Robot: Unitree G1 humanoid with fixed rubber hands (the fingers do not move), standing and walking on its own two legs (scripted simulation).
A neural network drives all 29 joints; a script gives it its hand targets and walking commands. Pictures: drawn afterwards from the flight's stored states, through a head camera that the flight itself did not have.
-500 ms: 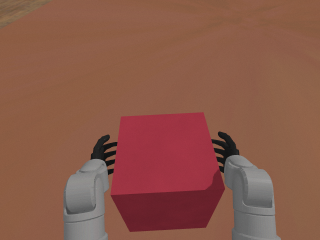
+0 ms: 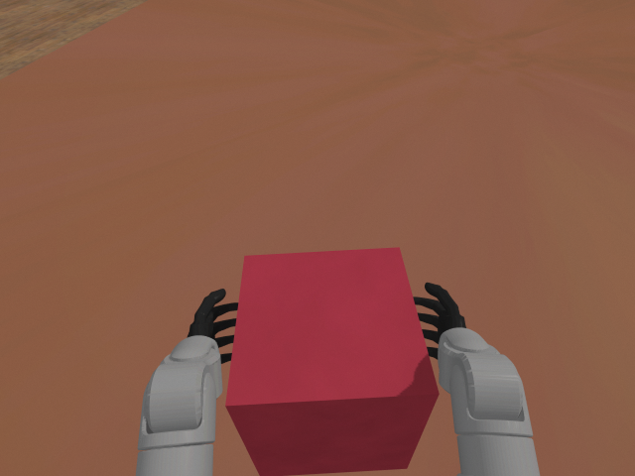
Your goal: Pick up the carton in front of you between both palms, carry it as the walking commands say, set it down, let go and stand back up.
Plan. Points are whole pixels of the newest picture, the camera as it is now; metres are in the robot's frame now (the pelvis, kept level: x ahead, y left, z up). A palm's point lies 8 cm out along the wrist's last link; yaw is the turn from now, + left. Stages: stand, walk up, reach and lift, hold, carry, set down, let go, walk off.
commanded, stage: carry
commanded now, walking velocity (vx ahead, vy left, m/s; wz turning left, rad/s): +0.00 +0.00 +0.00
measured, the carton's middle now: (328, 365) +0.28 +0.00 -0.02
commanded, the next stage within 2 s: hold in 0.58 s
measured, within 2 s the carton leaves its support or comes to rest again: neither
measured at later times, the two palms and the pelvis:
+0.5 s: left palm (207, 354) +0.26 +0.15 +0.04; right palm (445, 347) +0.26 -0.15 +0.04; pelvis -0.02 +0.00 +0.00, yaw +0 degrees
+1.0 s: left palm (192, 387) +0.22 +0.16 +0.05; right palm (445, 361) +0.24 -0.14 +0.05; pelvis -0.05 -0.01 +0.00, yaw +4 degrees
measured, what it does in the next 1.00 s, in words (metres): shifts its weight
